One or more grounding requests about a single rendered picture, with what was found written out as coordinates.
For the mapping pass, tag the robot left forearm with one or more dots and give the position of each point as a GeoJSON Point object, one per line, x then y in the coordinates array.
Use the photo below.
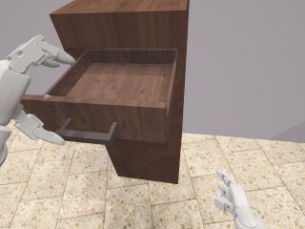
{"type": "Point", "coordinates": [5, 133]}

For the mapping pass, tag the handle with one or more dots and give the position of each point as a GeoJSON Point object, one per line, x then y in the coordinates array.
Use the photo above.
{"type": "Point", "coordinates": [86, 137]}

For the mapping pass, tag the robot right forearm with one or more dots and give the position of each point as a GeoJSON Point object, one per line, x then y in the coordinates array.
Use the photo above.
{"type": "Point", "coordinates": [246, 218]}

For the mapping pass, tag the left robot hand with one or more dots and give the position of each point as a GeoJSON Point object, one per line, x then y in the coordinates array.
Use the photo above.
{"type": "Point", "coordinates": [14, 82]}

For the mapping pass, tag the drawer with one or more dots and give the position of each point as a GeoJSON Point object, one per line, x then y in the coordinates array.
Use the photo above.
{"type": "Point", "coordinates": [133, 87]}

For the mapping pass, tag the cabinet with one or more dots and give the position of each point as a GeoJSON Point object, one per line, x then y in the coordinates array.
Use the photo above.
{"type": "Point", "coordinates": [133, 25]}

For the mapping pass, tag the right robot hand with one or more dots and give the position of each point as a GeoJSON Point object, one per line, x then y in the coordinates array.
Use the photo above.
{"type": "Point", "coordinates": [230, 199]}

